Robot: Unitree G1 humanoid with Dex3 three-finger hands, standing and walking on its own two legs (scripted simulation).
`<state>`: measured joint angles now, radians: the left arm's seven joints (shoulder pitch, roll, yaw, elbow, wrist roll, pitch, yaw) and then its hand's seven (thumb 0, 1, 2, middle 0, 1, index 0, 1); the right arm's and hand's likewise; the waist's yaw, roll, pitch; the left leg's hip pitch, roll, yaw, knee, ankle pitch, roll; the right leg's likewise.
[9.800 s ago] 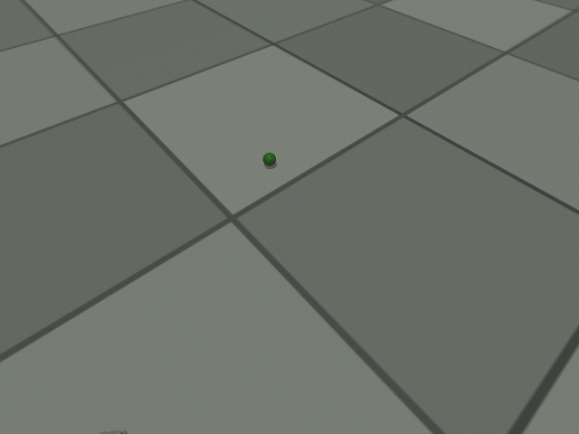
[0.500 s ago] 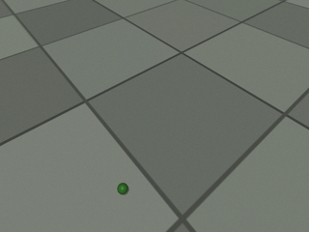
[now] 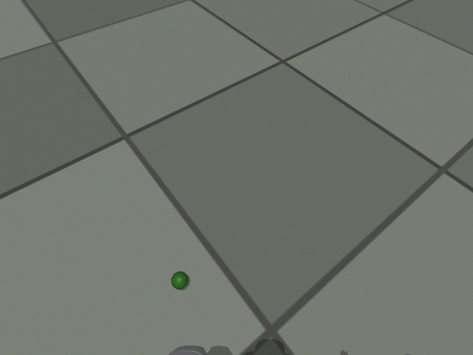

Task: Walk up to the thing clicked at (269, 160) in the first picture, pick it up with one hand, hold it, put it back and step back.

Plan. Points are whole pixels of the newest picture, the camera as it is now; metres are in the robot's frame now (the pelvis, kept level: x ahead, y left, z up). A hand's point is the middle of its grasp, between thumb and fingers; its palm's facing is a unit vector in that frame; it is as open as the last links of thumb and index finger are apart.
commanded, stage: walk up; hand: left
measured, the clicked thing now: (179, 280) +0.41 +0.24 -0.73
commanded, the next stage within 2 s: stand in 1.80 s
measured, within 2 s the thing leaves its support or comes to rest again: neither
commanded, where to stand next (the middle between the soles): +0.03 +0.00 m, yaw +0 degrees
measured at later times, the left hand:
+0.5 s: hand (116, 336) +0.14 +0.24 -0.13, palm faces +0.01 -0.93 -0.37, open 7.3 cm
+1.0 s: hand out of the picture +0.09 +0.23 -0.15, palm faces -0.02 -0.95 -0.32, open 7.4 cm
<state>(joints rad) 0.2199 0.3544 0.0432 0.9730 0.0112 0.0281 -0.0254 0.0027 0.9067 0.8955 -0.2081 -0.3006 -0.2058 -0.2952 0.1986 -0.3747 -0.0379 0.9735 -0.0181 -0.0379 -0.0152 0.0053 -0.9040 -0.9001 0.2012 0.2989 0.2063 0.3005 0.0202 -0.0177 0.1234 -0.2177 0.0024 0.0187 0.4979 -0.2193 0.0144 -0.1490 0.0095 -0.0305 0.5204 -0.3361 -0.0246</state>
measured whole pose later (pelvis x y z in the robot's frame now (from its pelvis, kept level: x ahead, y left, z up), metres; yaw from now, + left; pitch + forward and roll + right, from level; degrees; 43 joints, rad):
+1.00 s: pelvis +0.01 -0.02 +0.01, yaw -2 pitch -3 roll +0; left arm 0.11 0.34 0.03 1.14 0.01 0.00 -0.01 0.00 0.91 0.90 -0.21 -0.30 -0.21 -0.30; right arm 0.12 -0.34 -0.01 1.11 -0.01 -0.01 0.00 0.01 -0.90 -0.90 0.20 0.30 0.21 0.30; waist 0.00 -0.01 0.06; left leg -0.08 0.03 0.04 0.33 -0.19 -0.02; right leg -0.03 0.03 0.00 0.31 -0.22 -0.03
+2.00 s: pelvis +0.01 +0.00 +0.02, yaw -2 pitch -3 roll +0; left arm 0.11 0.34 0.00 1.12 0.01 -0.01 0.00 0.00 0.91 0.90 -0.21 -0.30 -0.20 -0.29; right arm 0.10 -0.35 0.00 1.12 -0.01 -0.01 0.00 0.00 -0.90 -0.90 0.20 0.30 0.21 0.30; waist -0.01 0.00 0.06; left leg -0.10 0.01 0.04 0.31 -0.17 0.01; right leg -0.05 0.00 0.01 0.29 -0.20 0.00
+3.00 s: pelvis +0.00 +0.02 +0.01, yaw -1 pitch -3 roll +0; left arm 0.15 0.35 -0.01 1.11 0.01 -0.01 -0.01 0.00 0.91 0.90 -0.21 -0.30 -0.20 -0.30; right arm 0.12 -0.34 0.00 1.13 -0.01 -0.02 0.01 0.00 -0.90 -0.90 0.20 0.30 0.21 0.30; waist 0.00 -0.01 0.05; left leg -0.12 -0.01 0.04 0.32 -0.16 0.03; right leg -0.07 -0.02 0.00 0.31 -0.19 0.02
